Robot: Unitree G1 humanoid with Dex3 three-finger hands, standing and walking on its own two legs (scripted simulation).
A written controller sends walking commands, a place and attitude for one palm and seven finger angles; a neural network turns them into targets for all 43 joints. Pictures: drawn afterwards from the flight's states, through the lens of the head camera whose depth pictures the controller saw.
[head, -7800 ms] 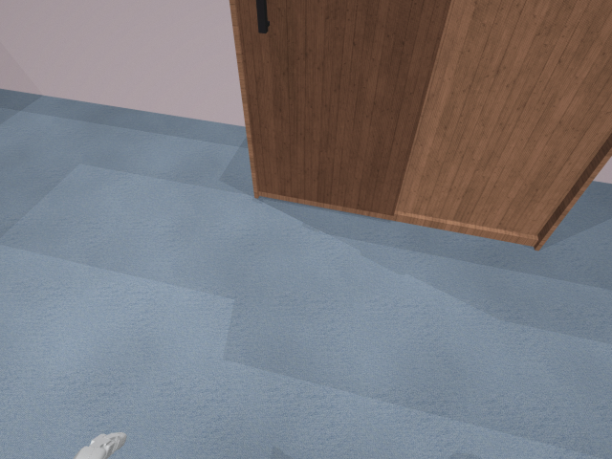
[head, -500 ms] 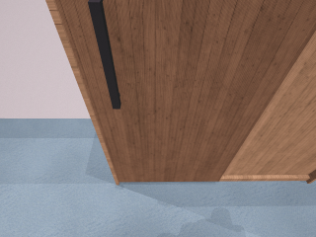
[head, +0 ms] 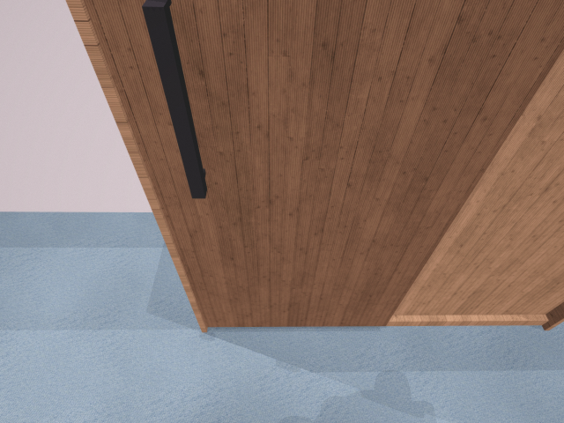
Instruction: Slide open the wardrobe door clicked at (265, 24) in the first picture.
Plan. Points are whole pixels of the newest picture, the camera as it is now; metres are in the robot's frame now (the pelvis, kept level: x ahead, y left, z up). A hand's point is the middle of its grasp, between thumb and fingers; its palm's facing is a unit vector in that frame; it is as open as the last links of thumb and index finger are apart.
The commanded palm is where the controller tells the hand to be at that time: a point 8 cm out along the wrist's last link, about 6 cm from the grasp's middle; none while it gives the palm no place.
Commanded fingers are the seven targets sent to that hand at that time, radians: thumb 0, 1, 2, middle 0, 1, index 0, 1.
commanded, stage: look again from close up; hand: left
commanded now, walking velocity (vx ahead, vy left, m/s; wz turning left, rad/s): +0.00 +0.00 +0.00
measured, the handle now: (185, 112) +0.50 +0.19 +0.18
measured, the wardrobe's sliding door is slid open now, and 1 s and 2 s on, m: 0.00 0.00 0.00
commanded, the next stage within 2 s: raise the hand with hooked fingers in 0.32 s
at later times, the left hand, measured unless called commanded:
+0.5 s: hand out of the picture +0.07 +0.18 -0.14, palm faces +0.17 -0.96 -0.22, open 7.4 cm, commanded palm +0.10 +0.22 -0.06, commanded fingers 0.00 0.78 0.85 -0.21 -0.38 -0.21 -0.38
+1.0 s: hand (128, 416) +0.13 +0.19 +0.01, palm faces +0.21 -0.98 -0.07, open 9.6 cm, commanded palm +0.12 +0.25 +0.01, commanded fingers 0.00 0.20 0.60 -0.25 -0.75 -0.25 -0.75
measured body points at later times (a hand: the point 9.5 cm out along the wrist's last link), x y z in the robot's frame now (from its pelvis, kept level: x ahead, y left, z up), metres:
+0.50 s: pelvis +0.00 -0.01 +0.00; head +0.02 -0.01 +0.45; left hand +0.06 +0.23 -0.12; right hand +0.04 -0.25 -0.15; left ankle -0.01 +0.11 -0.74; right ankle -0.04 -0.13 -0.74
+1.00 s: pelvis -0.04 -0.04 -0.06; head -0.01 -0.03 +0.39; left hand +0.11 +0.25 +0.02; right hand +0.18 -0.27 -0.11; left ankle -0.01 +0.11 -0.74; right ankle -0.04 -0.13 -0.74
